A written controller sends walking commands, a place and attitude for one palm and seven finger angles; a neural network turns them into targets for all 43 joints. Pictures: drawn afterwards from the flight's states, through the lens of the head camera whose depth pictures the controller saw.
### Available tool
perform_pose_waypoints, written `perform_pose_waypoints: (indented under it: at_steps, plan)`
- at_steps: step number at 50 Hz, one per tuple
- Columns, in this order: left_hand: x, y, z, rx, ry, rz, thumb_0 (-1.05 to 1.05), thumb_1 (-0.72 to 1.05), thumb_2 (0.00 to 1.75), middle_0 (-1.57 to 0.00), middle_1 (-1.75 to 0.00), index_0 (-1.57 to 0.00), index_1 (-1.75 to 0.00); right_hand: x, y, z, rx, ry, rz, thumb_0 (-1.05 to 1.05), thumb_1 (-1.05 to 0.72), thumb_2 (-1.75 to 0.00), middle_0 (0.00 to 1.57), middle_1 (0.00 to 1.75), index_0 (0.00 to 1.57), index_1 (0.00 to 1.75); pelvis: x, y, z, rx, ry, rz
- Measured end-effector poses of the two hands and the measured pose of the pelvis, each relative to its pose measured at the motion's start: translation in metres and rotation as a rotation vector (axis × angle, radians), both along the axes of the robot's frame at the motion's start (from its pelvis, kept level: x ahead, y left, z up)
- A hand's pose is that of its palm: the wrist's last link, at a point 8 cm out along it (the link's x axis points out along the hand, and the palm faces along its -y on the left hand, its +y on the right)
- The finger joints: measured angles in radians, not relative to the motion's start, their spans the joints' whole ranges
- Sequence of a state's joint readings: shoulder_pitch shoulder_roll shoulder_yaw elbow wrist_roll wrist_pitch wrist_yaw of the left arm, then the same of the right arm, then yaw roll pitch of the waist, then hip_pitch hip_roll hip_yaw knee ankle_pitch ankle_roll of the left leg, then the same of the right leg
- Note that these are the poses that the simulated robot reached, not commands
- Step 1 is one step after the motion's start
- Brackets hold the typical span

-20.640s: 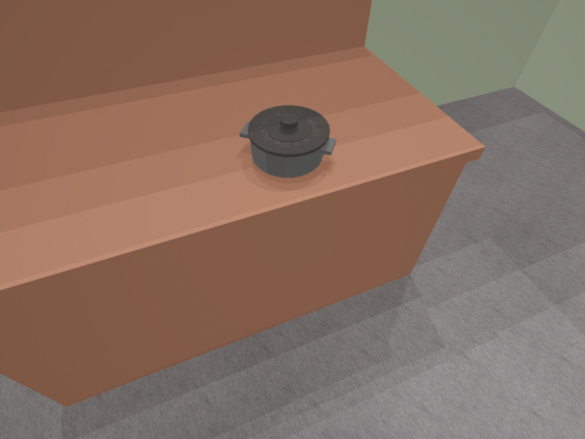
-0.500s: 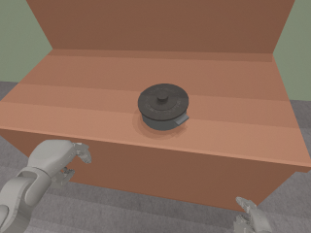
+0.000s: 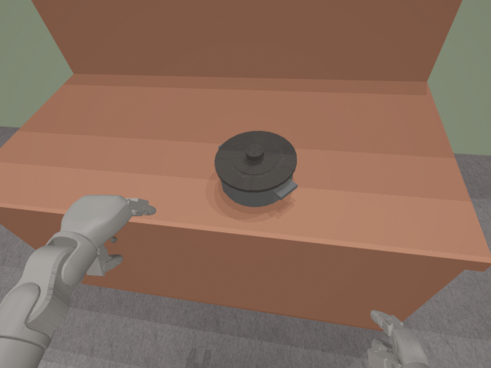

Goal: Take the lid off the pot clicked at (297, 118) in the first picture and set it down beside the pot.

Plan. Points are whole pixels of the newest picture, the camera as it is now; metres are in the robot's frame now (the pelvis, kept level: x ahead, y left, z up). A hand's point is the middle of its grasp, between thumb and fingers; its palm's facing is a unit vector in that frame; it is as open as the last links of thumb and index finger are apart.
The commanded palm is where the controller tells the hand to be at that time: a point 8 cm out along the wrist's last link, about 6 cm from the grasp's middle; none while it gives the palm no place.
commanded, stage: move the open hand above the knob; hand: left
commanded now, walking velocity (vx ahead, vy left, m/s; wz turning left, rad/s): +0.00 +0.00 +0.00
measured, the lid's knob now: (254, 152) +0.56 +0.03 -0.01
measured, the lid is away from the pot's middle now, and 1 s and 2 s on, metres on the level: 0.00 0.00 0.00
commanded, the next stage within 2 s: none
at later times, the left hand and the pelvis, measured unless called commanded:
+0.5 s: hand (163, 208) +0.35 +0.18 +0.06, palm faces -0.27 -0.03 -0.96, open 10.4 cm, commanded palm +0.35 +0.17 +0.13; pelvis +0.01 -0.01 +0.00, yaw +0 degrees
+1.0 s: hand (203, 174) +0.44 +0.12 +0.06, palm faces -0.32 -0.02 -0.95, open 10.4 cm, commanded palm +0.44 +0.12 +0.13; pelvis +0.02 -0.02 -0.01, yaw -1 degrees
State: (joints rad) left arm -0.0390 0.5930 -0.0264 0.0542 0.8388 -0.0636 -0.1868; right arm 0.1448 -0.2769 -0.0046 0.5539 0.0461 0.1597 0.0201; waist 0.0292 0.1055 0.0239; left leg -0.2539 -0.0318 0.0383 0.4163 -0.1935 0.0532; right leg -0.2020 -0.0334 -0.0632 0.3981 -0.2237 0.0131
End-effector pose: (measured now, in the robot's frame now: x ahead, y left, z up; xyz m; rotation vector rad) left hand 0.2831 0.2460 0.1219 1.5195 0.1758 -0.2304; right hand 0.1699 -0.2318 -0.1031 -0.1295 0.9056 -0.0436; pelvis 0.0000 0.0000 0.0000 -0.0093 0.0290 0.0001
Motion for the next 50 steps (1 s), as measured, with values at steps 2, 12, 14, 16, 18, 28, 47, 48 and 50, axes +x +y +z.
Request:
perform_pose_waypoints:
  at_steps: [2,12,14,16,18,28,47,48,50]
  plan:
    - [0.005,0.000,-0.002,0.002,0.010,0.008,0.00,-0.26,1.27,-0.79,-0.09,-0.80,-0.09,0.001,0.000,-0.001,0.000,0.006,0.000,0.01,-0.91,-0.90,0.20,0.29,0.20,0.30,0.001,0.000,0.000,0.000,0.004,0.002]
    - [0.032,-0.026,-0.002,-0.009,0.033,-0.033,0.00,-0.26,1.27,-0.79,-0.08,-0.79,-0.08,0.008,-0.001,-0.003,0.022,-0.003,0.001,0.01,-0.91,-0.90,0.20,0.29,0.20,0.30,0.009,-0.001,-0.001,0.004,0.017,0.007]
    - [0.036,-0.033,-0.002,-0.014,0.026,-0.041,0.00,-0.26,1.27,-0.79,-0.08,-0.79,-0.08,0.008,-0.001,-0.004,0.028,-0.003,0.002,0.01,-0.91,-0.90,0.20,0.29,0.20,0.30,0.010,-0.002,-0.001,0.004,0.020,0.007]
    - [0.041,-0.039,-0.002,-0.014,0.021,-0.048,0.00,-0.26,1.27,-0.79,-0.08,-0.79,-0.08,0.008,-0.002,-0.004,0.033,0.000,0.004,0.01,-0.91,-0.90,0.20,0.29,0.20,0.30,0.011,-0.003,-0.001,0.006,0.023,0.006]
    - [0.046,-0.046,-0.002,-0.012,0.015,-0.054,0.00,-0.26,1.27,-0.79,-0.08,-0.79,-0.08,0.008,-0.002,-0.006,0.036,0.005,0.004,0.01,-0.91,-0.90,0.20,0.29,0.20,0.30,0.011,-0.004,-0.002,0.007,0.026,0.007]
    - [0.075,-0.072,-0.003,-0.004,0.012,-0.051,0.00,-0.26,1.27,-0.79,-0.08,-0.80,-0.08,0.002,-0.010,-0.011,0.046,0.024,-0.024,0.01,-0.91,-0.90,0.20,0.29,0.20,0.30,0.013,-0.012,-0.003,0.013,0.034,0.001]
    - [0.140,-0.116,-0.006,-0.001,0.061,-0.065,0.00,-0.26,1.27,-0.79,-0.08,-0.79,-0.08,-0.033,-0.040,-0.023,0.010,0.138,-0.134,0.01,-0.91,-0.90,0.20,0.29,0.20,0.30,0.018,-0.021,-0.006,0.019,0.073,-0.012]
    - [0.144,-0.118,-0.006,-0.001,0.064,-0.064,0.00,-0.26,1.27,-0.79,-0.08,-0.79,-0.08,-0.035,-0.040,-0.024,0.009,0.147,-0.140,0.01,-0.91,-0.90,0.20,0.29,0.20,0.30,0.019,-0.021,-0.006,0.019,0.076,-0.013]
    - [0.150,-0.122,-0.005,-0.001,0.065,-0.066,0.00,-0.26,1.27,-0.79,-0.08,-0.79,-0.08,-0.040,-0.042,-0.025,0.007,0.163,-0.151,0.01,-0.91,-0.90,0.20,0.29,0.20,0.30,0.020,-0.021,-0.006,0.019,0.082,-0.015]
